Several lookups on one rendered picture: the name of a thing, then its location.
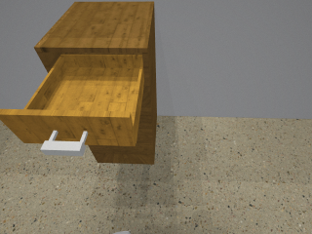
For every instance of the drawer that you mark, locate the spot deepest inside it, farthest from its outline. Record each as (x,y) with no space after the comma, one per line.
(98,94)

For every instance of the cabinet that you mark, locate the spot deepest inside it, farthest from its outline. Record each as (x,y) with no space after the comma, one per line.
(112,28)

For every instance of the handle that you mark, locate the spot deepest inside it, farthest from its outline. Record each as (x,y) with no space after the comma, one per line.
(64,148)

